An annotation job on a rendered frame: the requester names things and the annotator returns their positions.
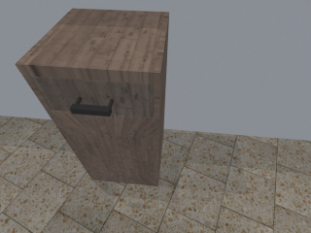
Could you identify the drawer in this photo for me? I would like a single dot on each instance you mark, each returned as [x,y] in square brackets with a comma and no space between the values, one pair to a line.
[130,99]

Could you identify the cabinet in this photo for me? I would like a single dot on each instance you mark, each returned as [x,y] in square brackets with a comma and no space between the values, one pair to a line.
[113,46]

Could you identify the handle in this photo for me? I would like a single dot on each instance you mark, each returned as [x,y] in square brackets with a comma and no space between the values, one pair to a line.
[91,110]

